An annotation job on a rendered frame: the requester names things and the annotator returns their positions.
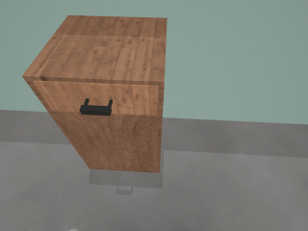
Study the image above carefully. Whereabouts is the handle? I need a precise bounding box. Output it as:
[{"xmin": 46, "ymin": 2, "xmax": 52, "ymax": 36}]
[{"xmin": 79, "ymin": 98, "xmax": 113, "ymax": 116}]

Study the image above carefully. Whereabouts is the cabinet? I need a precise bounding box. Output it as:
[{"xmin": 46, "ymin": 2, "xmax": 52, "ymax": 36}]
[{"xmin": 22, "ymin": 15, "xmax": 167, "ymax": 173}]

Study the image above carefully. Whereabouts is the drawer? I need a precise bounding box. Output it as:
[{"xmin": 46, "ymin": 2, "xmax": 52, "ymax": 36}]
[{"xmin": 33, "ymin": 80, "xmax": 159, "ymax": 116}]

